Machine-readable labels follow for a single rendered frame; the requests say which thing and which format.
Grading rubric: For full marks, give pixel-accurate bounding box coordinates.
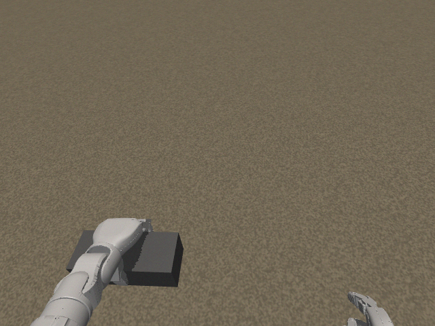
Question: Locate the right robot hand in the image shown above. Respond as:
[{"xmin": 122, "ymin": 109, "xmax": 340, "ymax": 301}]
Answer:
[{"xmin": 343, "ymin": 291, "xmax": 394, "ymax": 326}]

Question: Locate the carton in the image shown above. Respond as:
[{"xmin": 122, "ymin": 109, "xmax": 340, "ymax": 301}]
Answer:
[{"xmin": 66, "ymin": 230, "xmax": 184, "ymax": 287}]

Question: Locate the left robot arm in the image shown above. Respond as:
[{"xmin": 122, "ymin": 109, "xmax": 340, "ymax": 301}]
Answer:
[{"xmin": 30, "ymin": 242, "xmax": 121, "ymax": 326}]

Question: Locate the left robot hand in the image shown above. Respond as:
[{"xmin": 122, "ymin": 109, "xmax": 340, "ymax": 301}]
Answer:
[{"xmin": 92, "ymin": 218, "xmax": 153, "ymax": 286}]

